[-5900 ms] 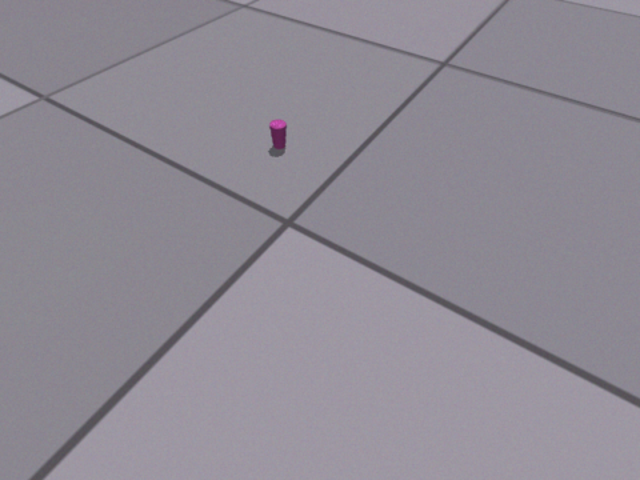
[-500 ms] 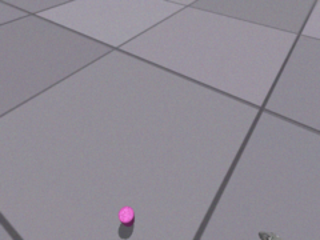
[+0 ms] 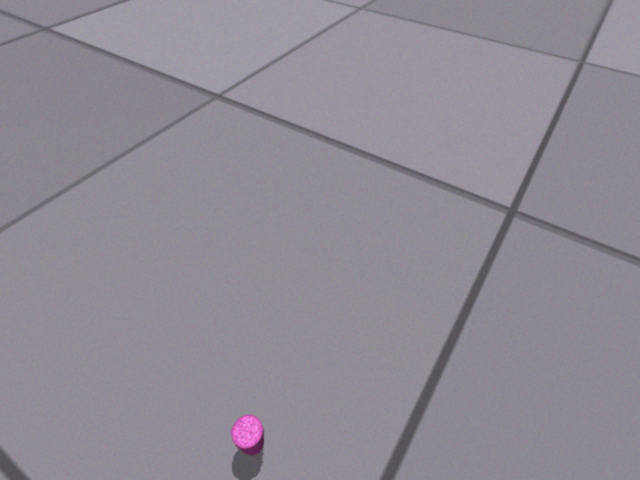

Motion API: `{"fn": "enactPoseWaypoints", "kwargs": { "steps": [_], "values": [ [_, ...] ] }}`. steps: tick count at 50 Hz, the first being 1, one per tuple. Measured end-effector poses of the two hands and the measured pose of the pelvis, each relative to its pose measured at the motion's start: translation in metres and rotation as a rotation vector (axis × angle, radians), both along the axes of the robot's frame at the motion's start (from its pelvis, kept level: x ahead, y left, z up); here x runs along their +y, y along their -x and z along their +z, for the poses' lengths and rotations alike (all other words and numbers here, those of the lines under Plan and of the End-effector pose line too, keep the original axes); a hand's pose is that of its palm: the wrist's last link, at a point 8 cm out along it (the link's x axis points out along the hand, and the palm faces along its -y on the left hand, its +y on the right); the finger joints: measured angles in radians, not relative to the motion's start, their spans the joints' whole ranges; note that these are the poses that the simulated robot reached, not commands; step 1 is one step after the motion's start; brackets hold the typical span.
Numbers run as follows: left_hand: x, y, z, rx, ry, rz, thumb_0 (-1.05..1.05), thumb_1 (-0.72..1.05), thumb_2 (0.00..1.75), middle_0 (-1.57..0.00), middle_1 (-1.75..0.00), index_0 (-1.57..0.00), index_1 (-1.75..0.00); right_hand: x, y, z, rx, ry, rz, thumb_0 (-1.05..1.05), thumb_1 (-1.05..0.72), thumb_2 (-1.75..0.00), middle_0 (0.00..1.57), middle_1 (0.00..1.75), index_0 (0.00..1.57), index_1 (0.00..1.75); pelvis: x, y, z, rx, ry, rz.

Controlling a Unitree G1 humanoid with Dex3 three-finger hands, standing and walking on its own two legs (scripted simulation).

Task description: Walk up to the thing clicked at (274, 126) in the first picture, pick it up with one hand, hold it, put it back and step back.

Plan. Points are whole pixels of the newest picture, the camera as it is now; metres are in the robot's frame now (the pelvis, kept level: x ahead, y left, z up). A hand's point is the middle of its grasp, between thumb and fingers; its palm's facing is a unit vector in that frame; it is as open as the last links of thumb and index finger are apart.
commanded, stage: walk up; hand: left
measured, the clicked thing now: (250, 437) +0.36 +0.19 -0.72
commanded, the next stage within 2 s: stand in 0.22 s
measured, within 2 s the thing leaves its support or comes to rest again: neither
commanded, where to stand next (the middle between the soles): +0.02 -0.01 m, yaw -1 degrees
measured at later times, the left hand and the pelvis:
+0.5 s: hand out of the picture +0.09 +0.25 -0.15, palm faces -0.02 -0.94 -0.34, open 7.4 cm; pelvis +0.00 +0.00 +0.00, yaw +0 degrees
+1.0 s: hand out of the picture +0.08 +0.24 -0.15, palm faces -0.02 -0.94 -0.34, open 7.4 cm; pelvis +0.00 -0.01 +0.00, yaw +1 degrees
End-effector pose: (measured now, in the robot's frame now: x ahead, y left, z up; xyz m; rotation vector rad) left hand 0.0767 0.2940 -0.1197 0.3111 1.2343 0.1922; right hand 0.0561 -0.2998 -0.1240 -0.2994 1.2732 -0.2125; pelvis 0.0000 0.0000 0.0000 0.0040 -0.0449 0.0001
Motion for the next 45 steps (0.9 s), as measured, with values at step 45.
{"fn": "enactPoseWaypoints", "kwargs": {
  "steps": [45],
  "values": [
    [-0.005,0.007,0.003,-0.011,-0.009,0.003,0.0,0.91,0.9,-0.2,-0.3,-0.2,-0.3,-0.006,-0.017,0.004,-0.043,0.0,0.037,0.01,-0.9,-0.89,0.2,0.3,0.2,0.3,-0.009,-0.001,0.001,-0.004,0.002,0.009]
  ]
}}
